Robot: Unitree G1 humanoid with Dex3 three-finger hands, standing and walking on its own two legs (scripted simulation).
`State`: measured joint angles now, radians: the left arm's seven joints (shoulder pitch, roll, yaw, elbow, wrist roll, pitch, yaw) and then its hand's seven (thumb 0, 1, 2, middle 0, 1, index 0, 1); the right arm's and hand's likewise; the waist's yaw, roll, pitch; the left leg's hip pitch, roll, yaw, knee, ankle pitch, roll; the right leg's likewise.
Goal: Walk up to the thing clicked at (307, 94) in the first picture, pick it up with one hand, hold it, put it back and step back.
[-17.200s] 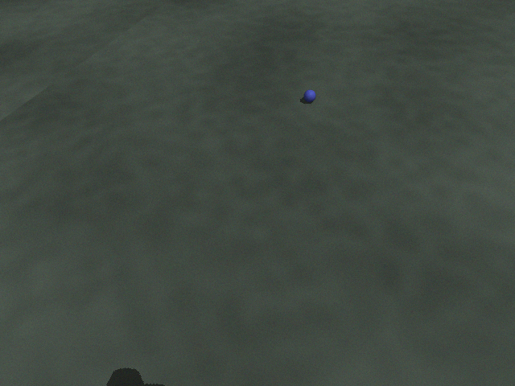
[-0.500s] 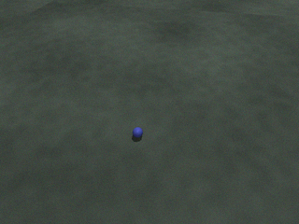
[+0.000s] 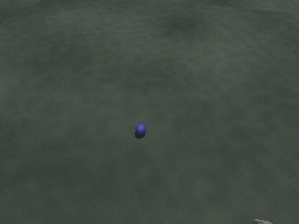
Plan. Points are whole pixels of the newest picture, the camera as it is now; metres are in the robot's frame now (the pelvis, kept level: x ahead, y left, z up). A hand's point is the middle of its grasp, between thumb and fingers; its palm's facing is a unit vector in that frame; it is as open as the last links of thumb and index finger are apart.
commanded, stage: stand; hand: left
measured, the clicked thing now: (140, 129) +0.91 +0.13 -0.73
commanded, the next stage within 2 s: walk up in 0.94 s
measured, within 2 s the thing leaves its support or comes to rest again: neither
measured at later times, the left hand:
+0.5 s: hand out of the picture +0.05 +0.24 -0.15, palm faces -0.02 -0.94 -0.34, open 7.4 cm
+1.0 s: hand out of the picture +0.05 +0.24 -0.15, palm faces +0.00 -0.94 -0.33, open 7.4 cm
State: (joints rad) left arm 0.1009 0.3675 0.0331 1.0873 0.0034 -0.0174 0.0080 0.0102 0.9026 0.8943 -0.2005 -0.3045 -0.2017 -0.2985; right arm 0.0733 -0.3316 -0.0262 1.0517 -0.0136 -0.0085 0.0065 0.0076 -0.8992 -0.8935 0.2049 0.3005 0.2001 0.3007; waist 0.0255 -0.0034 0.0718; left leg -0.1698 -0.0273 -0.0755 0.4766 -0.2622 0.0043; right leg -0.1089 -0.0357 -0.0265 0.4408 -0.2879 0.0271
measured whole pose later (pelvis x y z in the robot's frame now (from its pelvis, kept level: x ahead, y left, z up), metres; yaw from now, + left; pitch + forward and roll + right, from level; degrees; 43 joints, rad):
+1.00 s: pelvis -0.02 -0.02 +0.01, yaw +0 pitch -2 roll -1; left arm 0.14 0.35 0.04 1.10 0.02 -0.02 -0.03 0.01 0.90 0.89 -0.20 -0.30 -0.20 -0.30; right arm 0.16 -0.36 -0.01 1.10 -0.02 -0.01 0.02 0.01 -0.90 -0.89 0.20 0.30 0.20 0.30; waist 0.00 0.01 0.04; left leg -0.19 0.01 -0.08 0.45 -0.34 0.01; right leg -0.11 0.01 -0.03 0.38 -0.30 -0.03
